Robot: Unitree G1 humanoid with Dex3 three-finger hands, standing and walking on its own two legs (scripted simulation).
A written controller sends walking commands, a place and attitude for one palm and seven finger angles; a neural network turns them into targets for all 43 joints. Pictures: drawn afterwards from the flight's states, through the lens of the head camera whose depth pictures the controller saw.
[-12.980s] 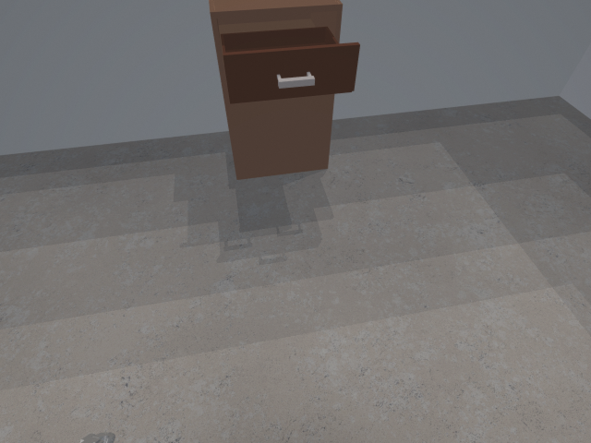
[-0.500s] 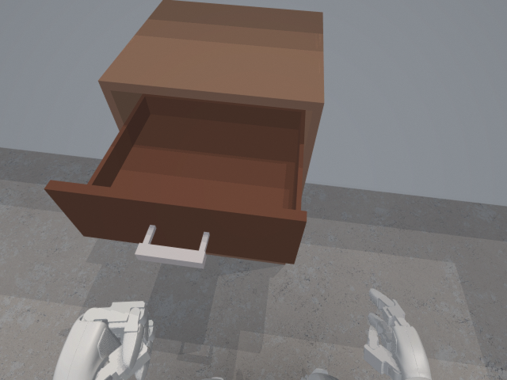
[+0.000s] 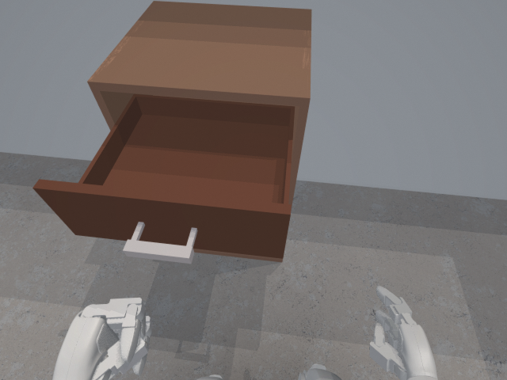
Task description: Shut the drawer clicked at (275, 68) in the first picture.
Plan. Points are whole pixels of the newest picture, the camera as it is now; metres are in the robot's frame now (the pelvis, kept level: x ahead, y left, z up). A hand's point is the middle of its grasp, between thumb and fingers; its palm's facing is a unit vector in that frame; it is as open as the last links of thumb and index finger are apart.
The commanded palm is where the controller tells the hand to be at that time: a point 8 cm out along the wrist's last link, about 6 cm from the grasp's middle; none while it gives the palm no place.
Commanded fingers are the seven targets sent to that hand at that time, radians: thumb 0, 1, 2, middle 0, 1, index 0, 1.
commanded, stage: bring the fist close to the handle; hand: left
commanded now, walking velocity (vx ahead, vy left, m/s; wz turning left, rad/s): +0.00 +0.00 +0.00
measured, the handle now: (162, 241) +0.35 +0.19 -0.02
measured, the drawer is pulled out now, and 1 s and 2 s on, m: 0.28 0.28 0.26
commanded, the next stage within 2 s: push the drawer shut in 1.26 s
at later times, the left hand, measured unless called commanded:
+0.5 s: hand (158, 325) +0.20 +0.15 +0.02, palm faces -0.05 -1.00 -0.06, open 3.3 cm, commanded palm +0.18 +0.21 +0.02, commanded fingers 0.00 0.90 0.90 -1.40 -1.60 -1.40 -1.60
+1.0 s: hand (167, 311) +0.23 +0.16 -0.02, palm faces -0.08 -1.00 -0.05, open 3.3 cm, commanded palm +0.21 +0.21 -0.01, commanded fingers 0.00 0.90 0.90 -1.40 -1.60 -1.40 -1.60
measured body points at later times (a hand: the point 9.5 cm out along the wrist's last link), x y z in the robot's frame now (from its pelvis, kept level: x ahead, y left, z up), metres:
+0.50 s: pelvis -0.01 -0.01 -0.02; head +0.07 -0.01 +0.42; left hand +0.19 +0.21 +0.03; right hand +0.18 -0.24 -0.09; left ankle -0.03 +0.11 -0.67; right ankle +0.04 -0.11 -0.67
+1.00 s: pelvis -0.02 +0.00 -0.05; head +0.08 +0.01 +0.39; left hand +0.23 +0.21 -0.02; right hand +0.17 -0.23 -0.13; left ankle -0.03 +0.11 -0.67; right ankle +0.04 -0.11 -0.67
